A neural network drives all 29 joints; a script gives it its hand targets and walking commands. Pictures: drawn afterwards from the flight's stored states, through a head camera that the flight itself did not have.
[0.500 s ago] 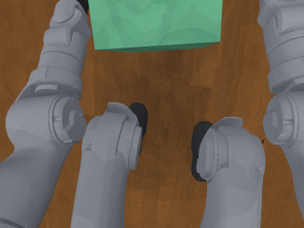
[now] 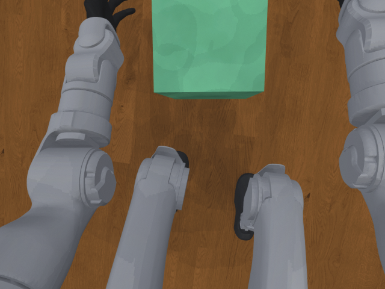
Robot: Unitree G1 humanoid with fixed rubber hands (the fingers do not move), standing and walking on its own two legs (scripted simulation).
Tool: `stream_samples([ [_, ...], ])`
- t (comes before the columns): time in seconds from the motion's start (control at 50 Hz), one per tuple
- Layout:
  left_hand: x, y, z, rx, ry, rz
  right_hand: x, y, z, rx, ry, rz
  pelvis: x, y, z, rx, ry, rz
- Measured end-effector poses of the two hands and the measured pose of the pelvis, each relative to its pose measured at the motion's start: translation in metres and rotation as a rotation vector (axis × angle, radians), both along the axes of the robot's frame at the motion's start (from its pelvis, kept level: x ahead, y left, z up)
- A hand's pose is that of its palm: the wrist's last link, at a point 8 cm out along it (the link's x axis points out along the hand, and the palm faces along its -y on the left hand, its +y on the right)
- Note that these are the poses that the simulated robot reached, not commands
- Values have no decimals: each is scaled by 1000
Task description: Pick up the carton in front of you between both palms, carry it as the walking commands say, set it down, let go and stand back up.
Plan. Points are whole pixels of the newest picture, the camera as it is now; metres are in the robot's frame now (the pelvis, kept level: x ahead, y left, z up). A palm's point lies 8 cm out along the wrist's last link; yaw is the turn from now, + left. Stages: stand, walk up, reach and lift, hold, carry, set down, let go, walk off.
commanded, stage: set down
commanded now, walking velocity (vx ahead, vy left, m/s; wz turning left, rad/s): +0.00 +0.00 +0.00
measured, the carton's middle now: (209, 53) +0.53 +0.05 -0.32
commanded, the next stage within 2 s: let go in 0.64 s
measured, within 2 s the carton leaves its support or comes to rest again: neither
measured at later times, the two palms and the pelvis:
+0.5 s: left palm out of the picture +0.52 +0.23 +0.03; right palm out of the picture +0.60 -0.16 +0.04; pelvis +0.02 +0.00 +0.13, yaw -1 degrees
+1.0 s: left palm out of the picture +0.44 +0.23 +0.15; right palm out of the picture +0.49 -0.19 +0.14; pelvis +0.06 +0.01 +0.26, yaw -3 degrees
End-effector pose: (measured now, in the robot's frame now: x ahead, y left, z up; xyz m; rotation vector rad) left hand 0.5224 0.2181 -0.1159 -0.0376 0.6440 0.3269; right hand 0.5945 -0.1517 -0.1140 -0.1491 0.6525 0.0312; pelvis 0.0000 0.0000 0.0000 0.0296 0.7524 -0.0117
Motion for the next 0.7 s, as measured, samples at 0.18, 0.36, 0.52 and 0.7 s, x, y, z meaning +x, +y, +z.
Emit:
stream_samples([
  [0.18, 1, 2, 50, 14, -10, 2, 4, -6, 50, 5, -9, 13, 6, 0, 43, 0, 61, -10],
  [0.36, -1, 8, 104, 14, -17, 5, 5, -7, 102, 3, -9, 21, 14, -1, 91, -1, 84, -10],
  [0.52, -4, 8, 156, 10, -20, 2, 5, -11, 156, 7, -5, 24, 22, -1, 136, -4, 80, -12],
  [0.7, -7, 8, 205, 17, -14, -11, 2, -12, 205, 7, 3, 23, 30, 0, 184, -8, 65, -16],
])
